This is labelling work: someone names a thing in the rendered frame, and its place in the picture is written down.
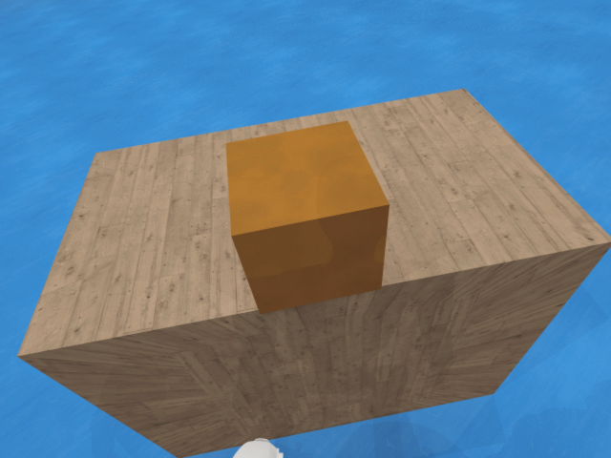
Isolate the pedestal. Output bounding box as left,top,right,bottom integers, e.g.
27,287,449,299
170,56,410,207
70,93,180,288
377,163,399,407
17,88,611,458

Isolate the carton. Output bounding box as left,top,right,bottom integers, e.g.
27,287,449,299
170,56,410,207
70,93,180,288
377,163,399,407
225,121,390,314

